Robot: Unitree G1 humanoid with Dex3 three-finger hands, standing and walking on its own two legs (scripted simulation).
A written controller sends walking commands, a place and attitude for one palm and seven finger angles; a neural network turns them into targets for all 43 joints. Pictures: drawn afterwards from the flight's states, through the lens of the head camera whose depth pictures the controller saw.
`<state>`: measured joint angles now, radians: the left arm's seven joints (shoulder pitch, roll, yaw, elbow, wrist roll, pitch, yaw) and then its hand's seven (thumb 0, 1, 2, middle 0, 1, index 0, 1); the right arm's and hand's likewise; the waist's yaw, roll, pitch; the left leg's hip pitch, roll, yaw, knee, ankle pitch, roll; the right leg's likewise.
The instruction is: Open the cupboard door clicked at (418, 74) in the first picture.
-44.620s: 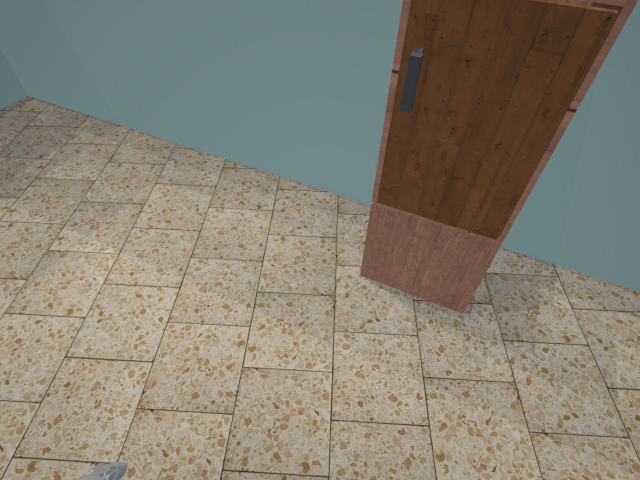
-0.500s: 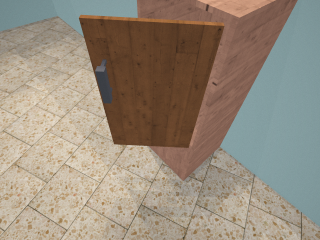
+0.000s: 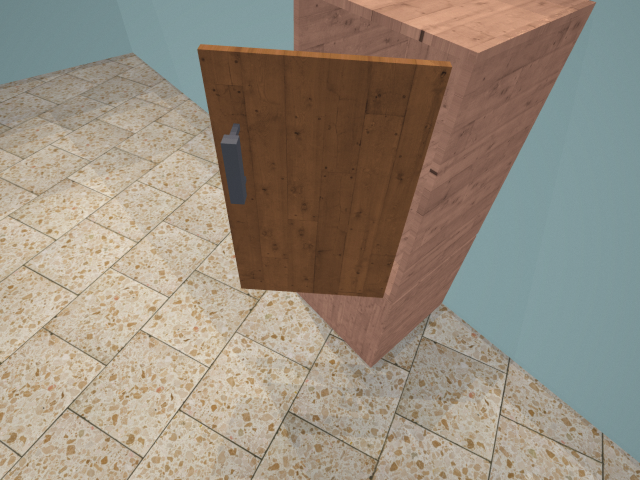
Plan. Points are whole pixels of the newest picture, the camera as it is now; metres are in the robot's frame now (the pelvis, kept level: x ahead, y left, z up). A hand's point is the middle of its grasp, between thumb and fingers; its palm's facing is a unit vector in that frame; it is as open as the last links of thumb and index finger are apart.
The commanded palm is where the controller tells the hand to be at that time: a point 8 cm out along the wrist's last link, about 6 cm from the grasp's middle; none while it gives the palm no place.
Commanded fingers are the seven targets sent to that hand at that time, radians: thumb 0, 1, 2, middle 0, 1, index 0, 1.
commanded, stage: come to a stop and stand still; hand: left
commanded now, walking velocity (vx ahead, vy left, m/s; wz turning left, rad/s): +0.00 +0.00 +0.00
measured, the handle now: (237, 164) +0.58 +0.19 +0.06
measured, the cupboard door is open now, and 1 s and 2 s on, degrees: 46 46 46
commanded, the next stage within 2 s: look again from close up in 0.02 s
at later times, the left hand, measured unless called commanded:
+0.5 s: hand out of the picture +0.04 +0.22 -0.16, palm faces +0.02 -0.96 -0.29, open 7.4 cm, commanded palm none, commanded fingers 0.00 0.90 0.90 -0.20 -0.30 -0.20 -0.30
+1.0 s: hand (135, 468) +0.14 +0.22 -0.03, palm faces +0.12 -0.99 -0.10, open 7.9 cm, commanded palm +0.09 +0.27 -0.05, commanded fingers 0.00 0.55 0.75 -0.23 -0.53 -0.23 -0.53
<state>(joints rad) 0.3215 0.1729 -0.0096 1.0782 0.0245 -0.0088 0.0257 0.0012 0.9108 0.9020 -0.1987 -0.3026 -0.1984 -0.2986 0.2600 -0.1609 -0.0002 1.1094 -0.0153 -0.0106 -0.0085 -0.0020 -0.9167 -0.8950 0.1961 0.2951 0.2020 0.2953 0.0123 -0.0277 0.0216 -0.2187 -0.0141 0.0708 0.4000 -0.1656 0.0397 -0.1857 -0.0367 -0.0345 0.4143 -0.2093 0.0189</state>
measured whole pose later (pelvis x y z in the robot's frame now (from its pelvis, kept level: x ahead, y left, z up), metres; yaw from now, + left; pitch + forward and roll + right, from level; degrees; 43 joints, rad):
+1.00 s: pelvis -0.05 -0.01 -0.07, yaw +2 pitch +8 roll -1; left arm 0.37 0.25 0.24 0.24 -0.28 -0.59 -0.30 0.00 0.77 0.84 -0.21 -0.39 -0.21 -0.39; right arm 0.23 -0.24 -0.02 0.64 0.01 -0.33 -0.01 0.01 -0.90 -0.90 0.20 0.30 0.20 0.30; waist 0.00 0.01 -0.10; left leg -0.78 -0.02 0.01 0.97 -0.32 0.03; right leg -0.73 -0.01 -0.03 0.99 -0.43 -0.01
